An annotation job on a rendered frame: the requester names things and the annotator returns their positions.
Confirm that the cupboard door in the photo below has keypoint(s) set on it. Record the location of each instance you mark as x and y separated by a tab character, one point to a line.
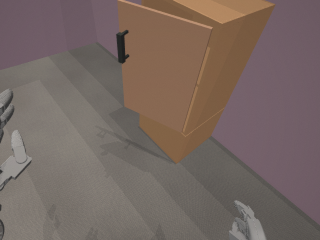
166	53

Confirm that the left robot hand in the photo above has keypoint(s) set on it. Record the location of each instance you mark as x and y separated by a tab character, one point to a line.
14	165

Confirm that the handle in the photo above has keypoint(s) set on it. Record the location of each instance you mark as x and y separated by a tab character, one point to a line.
120	37

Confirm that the right robot hand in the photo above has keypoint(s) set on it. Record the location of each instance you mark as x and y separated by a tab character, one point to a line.
252	229

